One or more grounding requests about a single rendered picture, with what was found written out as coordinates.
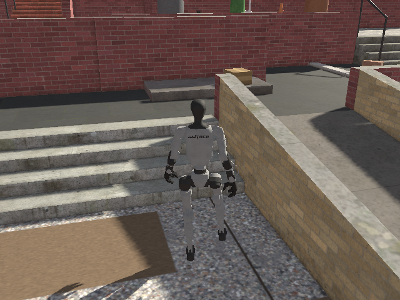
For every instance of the robot torso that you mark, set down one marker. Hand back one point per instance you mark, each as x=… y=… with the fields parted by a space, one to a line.
x=199 y=151

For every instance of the right robot thigh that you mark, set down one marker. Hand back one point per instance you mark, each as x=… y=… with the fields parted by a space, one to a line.
x=215 y=183

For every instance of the robot right upper arm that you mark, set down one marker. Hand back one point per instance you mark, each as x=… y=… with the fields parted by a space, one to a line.
x=221 y=142

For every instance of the right robot forearm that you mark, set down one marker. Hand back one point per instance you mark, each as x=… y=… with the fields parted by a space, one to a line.
x=229 y=169

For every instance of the robot left hand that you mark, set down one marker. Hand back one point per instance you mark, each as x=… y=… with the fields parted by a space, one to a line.
x=173 y=175

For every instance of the left robot forearm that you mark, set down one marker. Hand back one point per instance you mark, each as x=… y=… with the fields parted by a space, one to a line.
x=170 y=164

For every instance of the robot right hand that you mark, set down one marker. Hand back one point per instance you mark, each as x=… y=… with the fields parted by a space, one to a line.
x=233 y=189

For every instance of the robot left upper arm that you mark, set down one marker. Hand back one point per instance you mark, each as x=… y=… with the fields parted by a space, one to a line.
x=176 y=142

